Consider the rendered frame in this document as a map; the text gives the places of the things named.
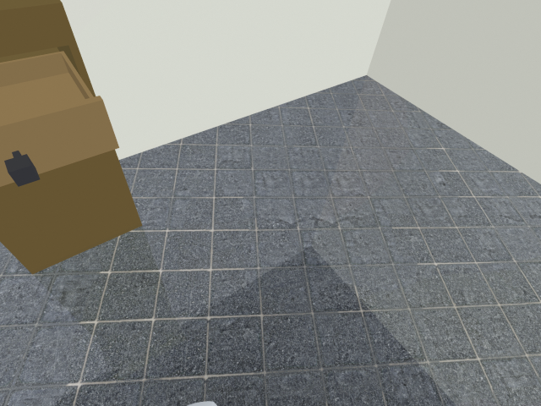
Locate handle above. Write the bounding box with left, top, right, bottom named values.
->
left=4, top=151, right=40, bottom=187

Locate cabinet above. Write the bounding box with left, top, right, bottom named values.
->
left=0, top=0, right=142, bottom=274

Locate drawer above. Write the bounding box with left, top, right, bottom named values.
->
left=0, top=51, right=119, bottom=187

